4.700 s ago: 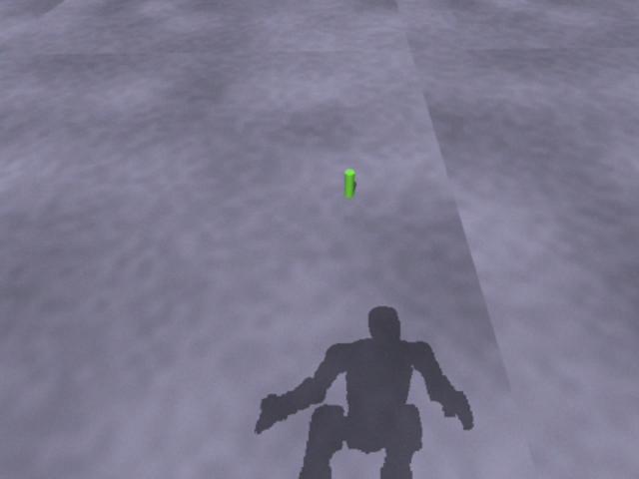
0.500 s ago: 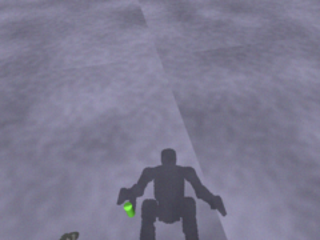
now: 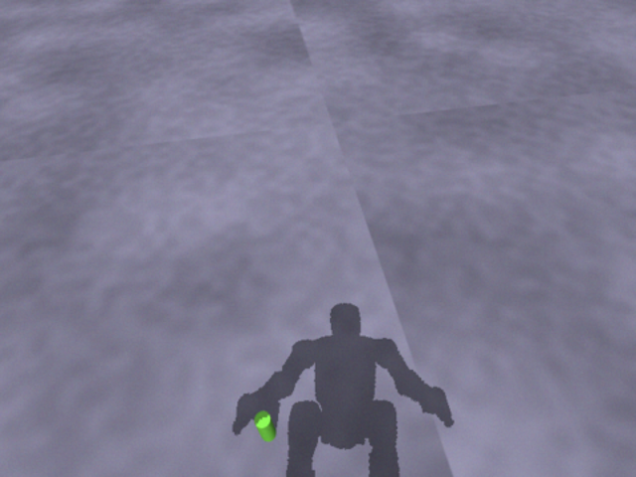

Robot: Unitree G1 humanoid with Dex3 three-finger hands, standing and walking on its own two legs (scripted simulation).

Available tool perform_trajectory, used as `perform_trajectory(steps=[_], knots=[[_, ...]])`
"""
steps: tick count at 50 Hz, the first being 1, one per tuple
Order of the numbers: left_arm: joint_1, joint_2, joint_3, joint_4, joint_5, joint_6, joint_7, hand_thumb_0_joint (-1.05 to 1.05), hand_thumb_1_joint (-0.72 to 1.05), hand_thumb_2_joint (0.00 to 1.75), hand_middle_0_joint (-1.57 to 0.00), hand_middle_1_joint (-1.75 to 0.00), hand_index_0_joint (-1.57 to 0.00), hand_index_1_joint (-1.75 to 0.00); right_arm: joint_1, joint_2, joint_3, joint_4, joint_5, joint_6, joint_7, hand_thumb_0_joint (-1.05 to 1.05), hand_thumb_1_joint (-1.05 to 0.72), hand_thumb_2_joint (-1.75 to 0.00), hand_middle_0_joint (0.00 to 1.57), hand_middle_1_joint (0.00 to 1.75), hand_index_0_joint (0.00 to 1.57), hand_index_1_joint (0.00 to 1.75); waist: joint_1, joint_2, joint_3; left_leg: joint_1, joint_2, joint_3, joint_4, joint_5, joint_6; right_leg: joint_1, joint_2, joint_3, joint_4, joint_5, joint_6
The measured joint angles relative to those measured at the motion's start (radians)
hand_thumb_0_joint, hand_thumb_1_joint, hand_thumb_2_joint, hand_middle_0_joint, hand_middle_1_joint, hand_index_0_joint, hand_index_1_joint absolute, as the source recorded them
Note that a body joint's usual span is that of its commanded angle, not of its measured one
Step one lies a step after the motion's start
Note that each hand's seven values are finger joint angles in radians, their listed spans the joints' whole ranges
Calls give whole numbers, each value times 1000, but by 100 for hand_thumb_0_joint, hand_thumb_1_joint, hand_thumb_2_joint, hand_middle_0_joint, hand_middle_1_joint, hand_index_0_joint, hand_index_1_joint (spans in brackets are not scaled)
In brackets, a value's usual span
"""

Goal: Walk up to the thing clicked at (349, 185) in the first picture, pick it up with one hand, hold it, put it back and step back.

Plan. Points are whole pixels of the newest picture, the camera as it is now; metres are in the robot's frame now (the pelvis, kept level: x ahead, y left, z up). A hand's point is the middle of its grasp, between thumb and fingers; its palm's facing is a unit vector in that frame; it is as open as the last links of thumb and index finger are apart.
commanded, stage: walk up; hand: left
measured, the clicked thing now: (265, 426) +0.39 +0.21 -0.71
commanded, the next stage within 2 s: none
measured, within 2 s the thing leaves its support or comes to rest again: neither
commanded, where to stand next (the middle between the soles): +0.03 +0.00 m, yaw -1 degrees
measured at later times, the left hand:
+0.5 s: hand out of the picture +0.10 +0.25 -0.15, palm faces +0.03 -0.95 -0.33, open 7.4 cm
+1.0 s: hand out of the picture +0.03 +0.31 -0.19, palm faces -0.02 -0.94 -0.34, open 7.4 cm
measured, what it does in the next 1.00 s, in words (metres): lifts its right foot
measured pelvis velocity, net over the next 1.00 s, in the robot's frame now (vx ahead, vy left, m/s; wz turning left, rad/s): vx -0.08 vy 0.04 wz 0.02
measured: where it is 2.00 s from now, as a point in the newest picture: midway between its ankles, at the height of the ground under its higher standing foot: outside the picture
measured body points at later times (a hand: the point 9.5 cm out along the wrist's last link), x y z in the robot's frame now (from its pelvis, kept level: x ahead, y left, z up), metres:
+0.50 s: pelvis +0.01 +0.00 +0.00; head +0.02 +0.00 +0.45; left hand +0.10 +0.30 -0.13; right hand +0.08 -0.30 -0.13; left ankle -0.03 +0.13 -0.75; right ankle +0.05 -0.13 -0.75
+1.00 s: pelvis -0.08 +0.04 -0.02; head -0.02 +0.07 +0.42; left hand +0.03 +0.36 -0.16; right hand -0.05 -0.29 -0.12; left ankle -0.08 +0.15 -0.75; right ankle -0.06 -0.12 -0.68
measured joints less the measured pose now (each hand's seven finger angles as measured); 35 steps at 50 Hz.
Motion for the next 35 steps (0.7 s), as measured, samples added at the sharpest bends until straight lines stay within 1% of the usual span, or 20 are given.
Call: perform_trajectory(steps=[12,26,31,33,35], knots=[[-2,-17,6,-9,3,-1,4,0,90,90,-20,-30,-20,-30,7,8,-3,2,0,7,-2,1,-90,-90,20,30,20,30,-6,5,0,14,1,-4,-16,2,-1,14,1,-5,-11,-2,0],[-21,-12,14,-38,2,5,3,0,90,90,-20,-30,-20,-30,25,5,-6,-13,-2,8,-3,1,-90,-90,20,30,20,30,-17,-4,-2,4,0,-4,-7,-2,-1,4,0,-4,-2,-6,1],[-49,8,31,-107,-6,28,11,0,90,90,-20,-30,-20,-30,-1,-13,-29,-70,12,32,-7,1,-90,-90,20,30,20,30,-26,-5,60,-91,-4,-11,114,-34,3,-73,-9,-7,84,-22,-6],[-64,16,35,-135,-3,39,13,0,90,90,-20,-30,-20,-30,-7,-27,-40,-96,13,42,-9,1,-90,-90,20,30,20,30,-29,-2,82,-151,-8,-12,202,-46,12,-107,-15,-11,122,-28,-8],[-82,21,37,-165,7,50,17,0,90,90,-20,-30,-20,-30,-9,-42,-53,-123,8,58,-10,0,-90,-90,20,30,20,30,-28,-6,104,-223,-26,-14,370,-167,25,-142,-29,-9,167,-35,-8]])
